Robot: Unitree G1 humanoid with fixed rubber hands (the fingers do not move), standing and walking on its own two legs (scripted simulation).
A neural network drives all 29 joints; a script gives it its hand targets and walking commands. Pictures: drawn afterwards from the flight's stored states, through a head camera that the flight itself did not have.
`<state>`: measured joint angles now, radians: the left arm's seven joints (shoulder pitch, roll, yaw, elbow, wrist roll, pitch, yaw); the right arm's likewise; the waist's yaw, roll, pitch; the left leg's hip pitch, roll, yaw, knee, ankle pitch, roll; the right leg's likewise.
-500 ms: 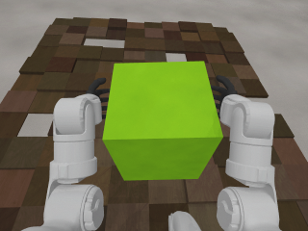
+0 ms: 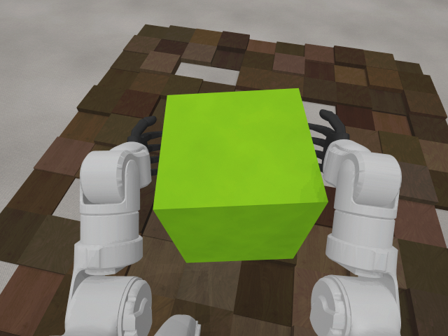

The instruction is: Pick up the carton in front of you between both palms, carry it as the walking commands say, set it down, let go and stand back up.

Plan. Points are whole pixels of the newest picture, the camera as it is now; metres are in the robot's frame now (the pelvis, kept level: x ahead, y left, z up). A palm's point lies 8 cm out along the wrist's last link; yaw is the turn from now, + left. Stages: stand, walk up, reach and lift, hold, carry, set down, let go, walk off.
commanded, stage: carry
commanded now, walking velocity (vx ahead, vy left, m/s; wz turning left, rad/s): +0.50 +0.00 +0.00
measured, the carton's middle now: (236, 185) +0.38 +0.03 +0.05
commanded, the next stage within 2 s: none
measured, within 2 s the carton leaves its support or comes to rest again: neither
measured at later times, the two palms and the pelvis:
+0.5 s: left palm (202, 64) +0.62 +0.13 +0.13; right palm (349, 83) +0.59 -0.17 +0.14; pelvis +0.28 +0.02 +0.02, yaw -3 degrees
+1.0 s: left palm (217, 29) +0.87 +0.13 +0.07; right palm (326, 37) +0.87 -0.17 +0.09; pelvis +0.58 -0.01 -0.02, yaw -4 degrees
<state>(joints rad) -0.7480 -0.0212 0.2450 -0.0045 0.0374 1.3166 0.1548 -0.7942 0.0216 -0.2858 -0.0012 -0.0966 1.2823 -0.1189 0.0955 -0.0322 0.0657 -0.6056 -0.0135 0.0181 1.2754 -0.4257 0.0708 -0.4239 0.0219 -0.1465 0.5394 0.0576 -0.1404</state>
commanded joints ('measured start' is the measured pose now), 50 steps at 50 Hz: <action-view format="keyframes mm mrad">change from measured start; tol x32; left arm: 1 -802 -1074 -669 -102 -474 -37 -267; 31 -46 -1014 -728 -229 -248 -117 -303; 50 -260 -834 -785 -226 -336 -155 -287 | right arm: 1 -505 986 633 49 323 -23 173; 50 -47 902 844 -102 356 -136 230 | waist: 1 -10 -48 -641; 10 -136 -53 -558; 12 -177 374 -658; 32 -56 -266 -485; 50 -141 239 -563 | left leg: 1 -140 25 19 -193 5 -15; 9 306 -21 150 -805 460 -26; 13 845 381 -523 -830 521 267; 26 484 237 -47 -840 390 58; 34 -395 67 46 50 -125 -102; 47 541 -78 235 -735 284 -9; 50 775 410 -713 -995 -2 206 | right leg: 1 595 -305 427 -154 241 -125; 10 177 -117 47 116 222 59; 12 -258 48 126 627 -531 103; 15 -435 -87 271 667 -518 64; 30 560 -175 139 -153 1 96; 32 868 -385 448 -42 712 -35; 37 596 -365 465 -228 69 -65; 43 401 -247 182 -321 213 8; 47 298 -176 20 124 488 88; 50 -217 -17 210 855 -506 95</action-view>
